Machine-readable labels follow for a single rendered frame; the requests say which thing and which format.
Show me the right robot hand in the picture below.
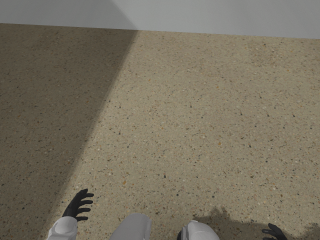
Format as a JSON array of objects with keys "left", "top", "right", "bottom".
[{"left": 261, "top": 223, "right": 288, "bottom": 240}]

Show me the robot left thigh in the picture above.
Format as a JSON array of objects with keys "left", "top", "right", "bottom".
[{"left": 109, "top": 213, "right": 152, "bottom": 240}]

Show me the left robot forearm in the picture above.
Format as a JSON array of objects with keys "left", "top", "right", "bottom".
[{"left": 46, "top": 216, "right": 78, "bottom": 240}]

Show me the robot right thigh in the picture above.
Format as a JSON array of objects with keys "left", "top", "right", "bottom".
[{"left": 181, "top": 222, "right": 220, "bottom": 240}]

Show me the robot thigh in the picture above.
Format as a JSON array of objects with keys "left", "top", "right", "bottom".
[
  {"left": 181, "top": 222, "right": 220, "bottom": 240},
  {"left": 109, "top": 213, "right": 152, "bottom": 240}
]

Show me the left robot hand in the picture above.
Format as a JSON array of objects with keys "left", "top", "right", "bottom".
[{"left": 62, "top": 188, "right": 94, "bottom": 222}]

